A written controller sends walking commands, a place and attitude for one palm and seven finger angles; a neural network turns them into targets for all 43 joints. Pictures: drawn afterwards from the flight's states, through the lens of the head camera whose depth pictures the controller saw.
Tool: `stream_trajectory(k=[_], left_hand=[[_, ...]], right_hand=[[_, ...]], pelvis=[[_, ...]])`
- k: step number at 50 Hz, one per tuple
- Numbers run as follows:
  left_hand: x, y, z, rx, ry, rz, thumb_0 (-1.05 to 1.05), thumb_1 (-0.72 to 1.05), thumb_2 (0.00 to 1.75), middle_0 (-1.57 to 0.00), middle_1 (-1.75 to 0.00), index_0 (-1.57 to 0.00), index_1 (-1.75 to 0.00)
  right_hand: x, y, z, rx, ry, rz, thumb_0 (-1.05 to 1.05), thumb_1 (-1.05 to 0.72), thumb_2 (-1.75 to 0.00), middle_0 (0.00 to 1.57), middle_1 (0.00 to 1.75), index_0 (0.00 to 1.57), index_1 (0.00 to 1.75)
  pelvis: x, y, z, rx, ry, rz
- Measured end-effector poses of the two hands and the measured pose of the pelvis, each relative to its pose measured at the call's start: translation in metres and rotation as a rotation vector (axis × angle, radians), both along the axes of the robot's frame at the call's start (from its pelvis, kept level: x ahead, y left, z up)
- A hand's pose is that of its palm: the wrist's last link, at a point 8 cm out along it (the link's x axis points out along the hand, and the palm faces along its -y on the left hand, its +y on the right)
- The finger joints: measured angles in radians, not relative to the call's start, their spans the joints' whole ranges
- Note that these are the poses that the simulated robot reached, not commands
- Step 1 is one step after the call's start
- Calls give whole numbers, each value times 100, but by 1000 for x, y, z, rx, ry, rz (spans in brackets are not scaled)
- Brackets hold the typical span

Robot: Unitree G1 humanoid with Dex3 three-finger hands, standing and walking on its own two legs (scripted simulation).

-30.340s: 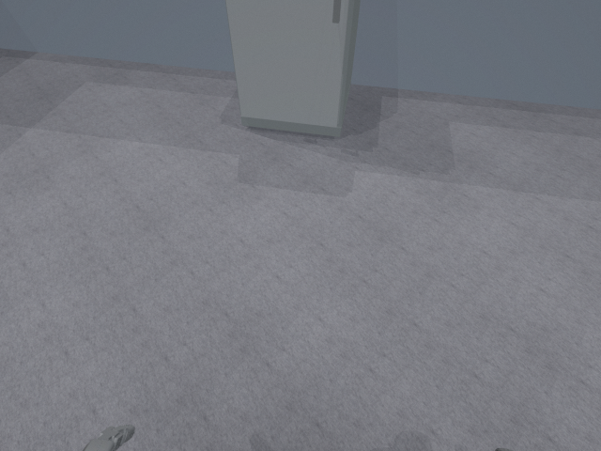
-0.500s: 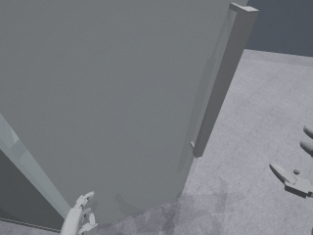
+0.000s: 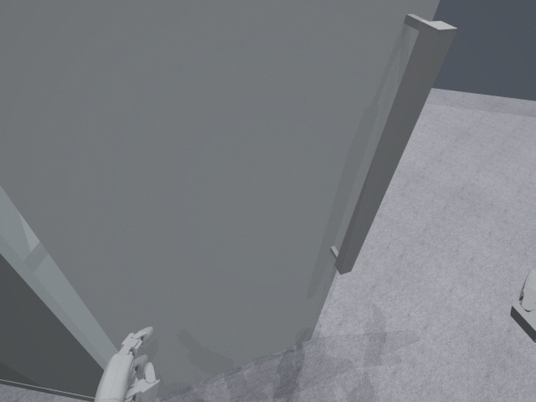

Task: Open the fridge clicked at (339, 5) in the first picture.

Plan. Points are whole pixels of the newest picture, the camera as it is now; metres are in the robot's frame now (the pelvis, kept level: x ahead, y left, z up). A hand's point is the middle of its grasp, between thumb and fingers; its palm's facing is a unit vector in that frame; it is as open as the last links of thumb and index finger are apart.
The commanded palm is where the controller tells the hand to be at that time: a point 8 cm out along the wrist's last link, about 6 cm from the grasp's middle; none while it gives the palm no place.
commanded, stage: draw the hand back to the body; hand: right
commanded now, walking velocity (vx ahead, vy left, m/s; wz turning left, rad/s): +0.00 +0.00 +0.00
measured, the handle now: (368, 177) +0.44 -0.18 +0.12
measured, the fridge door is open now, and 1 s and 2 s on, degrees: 61 61 61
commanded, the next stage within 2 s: step back with the hand held close in 0.10 s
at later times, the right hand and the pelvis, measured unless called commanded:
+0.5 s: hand (498, 317) +0.18 -0.26 +0.14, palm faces +0.32 +0.82 -0.47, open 7.4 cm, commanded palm +0.12 -0.31 +0.18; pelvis -0.03 -0.01 +0.00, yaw +2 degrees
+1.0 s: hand out of the picture +0.10 -0.30 +0.14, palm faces +0.41 +0.82 -0.39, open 7.4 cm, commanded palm +0.03 -0.34 +0.18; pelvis -0.11 -0.04 -0.02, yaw +0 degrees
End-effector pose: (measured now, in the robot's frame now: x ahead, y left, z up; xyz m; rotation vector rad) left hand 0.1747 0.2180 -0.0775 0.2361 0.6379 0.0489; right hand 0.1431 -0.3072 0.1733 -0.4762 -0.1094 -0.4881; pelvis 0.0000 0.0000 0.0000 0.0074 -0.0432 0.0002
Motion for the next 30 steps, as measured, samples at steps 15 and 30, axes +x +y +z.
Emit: stream_trajectory(k=[15,30], left_hand=[[-5,9,1,2,2,18,1,90,90,-20,-30,-20,-30],[-67,2,8,59,90,158,1,90,90,-20,-29,-20,-30]], right_hand=[[1,10,10,-19,-56,23,1,-89,-89,21,30,21,30],[-21,-7,-2,-111,3,172,1,-89,-89,22,30,22,30]], pelvis=[[-8,7,0,9,-2,4],[-47,-20,-4,-2,42,29]])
